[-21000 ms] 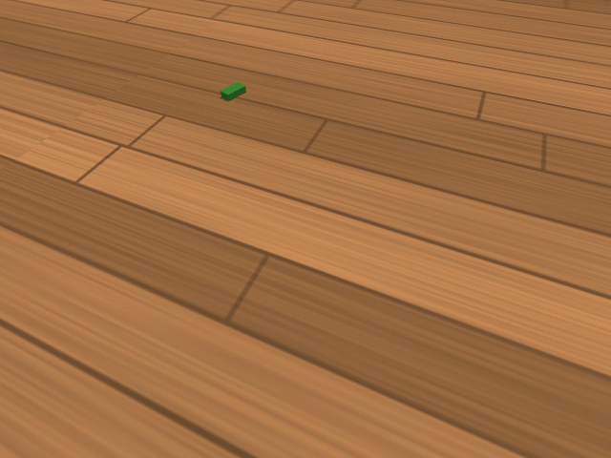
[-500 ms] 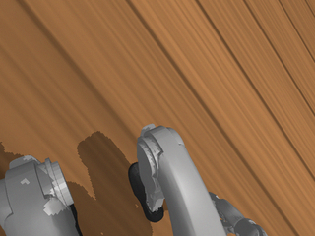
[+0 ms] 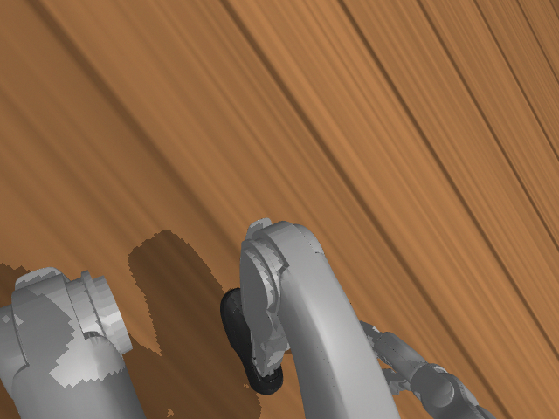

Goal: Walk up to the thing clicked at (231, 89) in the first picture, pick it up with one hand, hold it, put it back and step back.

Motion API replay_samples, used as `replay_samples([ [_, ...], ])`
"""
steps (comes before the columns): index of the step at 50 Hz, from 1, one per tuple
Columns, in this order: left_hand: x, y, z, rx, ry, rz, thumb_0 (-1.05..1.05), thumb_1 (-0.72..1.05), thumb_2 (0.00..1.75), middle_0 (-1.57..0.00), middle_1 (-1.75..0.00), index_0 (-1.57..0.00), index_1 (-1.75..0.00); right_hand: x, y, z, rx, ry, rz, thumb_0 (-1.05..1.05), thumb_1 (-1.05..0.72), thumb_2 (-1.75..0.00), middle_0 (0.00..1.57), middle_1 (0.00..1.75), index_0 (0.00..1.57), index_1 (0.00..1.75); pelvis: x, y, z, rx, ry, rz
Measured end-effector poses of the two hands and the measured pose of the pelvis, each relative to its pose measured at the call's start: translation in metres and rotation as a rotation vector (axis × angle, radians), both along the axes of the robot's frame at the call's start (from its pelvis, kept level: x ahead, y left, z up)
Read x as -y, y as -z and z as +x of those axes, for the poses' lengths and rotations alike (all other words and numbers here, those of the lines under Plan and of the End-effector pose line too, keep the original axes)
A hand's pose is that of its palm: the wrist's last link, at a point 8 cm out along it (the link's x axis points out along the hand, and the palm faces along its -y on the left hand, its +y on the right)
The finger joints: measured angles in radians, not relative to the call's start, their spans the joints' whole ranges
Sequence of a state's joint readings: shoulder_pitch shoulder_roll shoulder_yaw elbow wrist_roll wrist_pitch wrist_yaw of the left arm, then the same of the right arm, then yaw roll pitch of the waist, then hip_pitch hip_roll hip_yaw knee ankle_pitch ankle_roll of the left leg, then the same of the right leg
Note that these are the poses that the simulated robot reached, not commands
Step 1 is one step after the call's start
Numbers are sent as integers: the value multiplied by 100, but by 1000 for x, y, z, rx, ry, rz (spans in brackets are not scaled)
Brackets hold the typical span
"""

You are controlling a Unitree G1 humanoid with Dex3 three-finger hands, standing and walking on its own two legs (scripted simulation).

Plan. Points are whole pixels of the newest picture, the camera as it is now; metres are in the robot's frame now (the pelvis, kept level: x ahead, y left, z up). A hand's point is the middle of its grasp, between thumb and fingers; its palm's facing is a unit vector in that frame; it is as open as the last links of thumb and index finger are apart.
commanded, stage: rest palm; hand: left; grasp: from above
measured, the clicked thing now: out of the picture +0.42 +0.38 -0.28
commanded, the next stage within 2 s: close in 0.50 s
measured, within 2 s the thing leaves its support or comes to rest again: neither
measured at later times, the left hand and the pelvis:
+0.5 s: hand out of the picture +0.40 +0.36 -0.26, palm faces -0.42 -0.17 -0.89, open 14.1 cm; pelvis +0.00 +0.00 +0.00, yaw -1 degrees
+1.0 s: hand out of the picture +0.40 +0.37 -0.26, palm faces -0.44 -0.18 -0.88, open 12.5 cm; pelvis +0.00 +0.00 +0.00, yaw -1 degrees
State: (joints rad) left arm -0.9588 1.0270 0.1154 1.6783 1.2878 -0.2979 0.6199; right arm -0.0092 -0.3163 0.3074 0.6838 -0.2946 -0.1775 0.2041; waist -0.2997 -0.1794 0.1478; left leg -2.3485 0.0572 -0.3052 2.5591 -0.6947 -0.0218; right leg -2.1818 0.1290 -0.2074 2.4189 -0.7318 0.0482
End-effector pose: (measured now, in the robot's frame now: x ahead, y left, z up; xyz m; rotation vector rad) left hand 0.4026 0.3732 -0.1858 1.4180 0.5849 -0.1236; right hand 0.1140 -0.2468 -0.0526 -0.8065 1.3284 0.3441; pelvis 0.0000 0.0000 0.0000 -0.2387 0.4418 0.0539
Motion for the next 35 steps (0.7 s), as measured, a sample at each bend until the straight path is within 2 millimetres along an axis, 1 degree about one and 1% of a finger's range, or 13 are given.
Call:
replay_samples([
  [6,0,4,-4,-15,-1,9,0,-51,98,-9,-99,-8,-99,-2,-2,-1,8,-14,4,0,-90,-90,20,30,21,30,-1,1,-2,5,1,-3],
  [22,4,16,3,-12,-9,9,0,-49,96,-9,-100,-9,-100,-8,-4,-18,-39,-9,19,0,-91,-90,20,30,21,30,-3,2,-1,15,9,-13],
  [29,6,14,4,1,-8,1,0,-49,95,-9,-101,-9,-100,-9,-4,-18,-35,-17,29,0,-91,-90,20,30,21,30,-3,2,-2,22,10,-16],
  [35,3,11,-1,-9,-13,15,0,-45,93,-11,-100,-11,-99,-9,-3,-15,-21,-24,34,0,-90,-90,20,30,21,30,-3,2,-2,23,11,-13],
])
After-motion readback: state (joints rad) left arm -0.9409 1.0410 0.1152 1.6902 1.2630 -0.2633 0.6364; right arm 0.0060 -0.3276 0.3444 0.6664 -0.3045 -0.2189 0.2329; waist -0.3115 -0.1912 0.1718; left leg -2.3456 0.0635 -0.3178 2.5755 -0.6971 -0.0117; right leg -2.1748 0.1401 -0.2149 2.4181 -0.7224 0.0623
